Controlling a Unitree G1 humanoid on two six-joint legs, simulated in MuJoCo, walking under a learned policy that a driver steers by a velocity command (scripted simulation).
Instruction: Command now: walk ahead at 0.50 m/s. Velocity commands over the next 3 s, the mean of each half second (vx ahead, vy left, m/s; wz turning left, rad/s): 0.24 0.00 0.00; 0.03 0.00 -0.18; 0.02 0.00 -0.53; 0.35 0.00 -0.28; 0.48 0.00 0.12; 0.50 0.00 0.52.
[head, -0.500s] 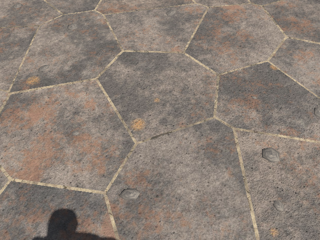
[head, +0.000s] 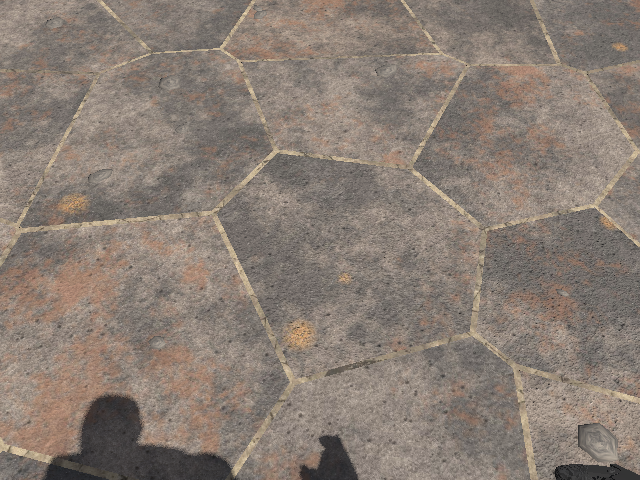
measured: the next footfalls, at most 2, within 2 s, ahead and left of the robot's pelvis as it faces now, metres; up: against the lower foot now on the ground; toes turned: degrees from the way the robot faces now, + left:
right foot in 0.38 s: +0.32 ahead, -0.12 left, +0.00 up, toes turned +0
left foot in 0.58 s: +0.21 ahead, +0.12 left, +0.00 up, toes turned +1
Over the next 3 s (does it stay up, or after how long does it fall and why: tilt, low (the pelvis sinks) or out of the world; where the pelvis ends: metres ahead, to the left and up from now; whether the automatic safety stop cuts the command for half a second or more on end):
stays up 0.84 -0.39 0.00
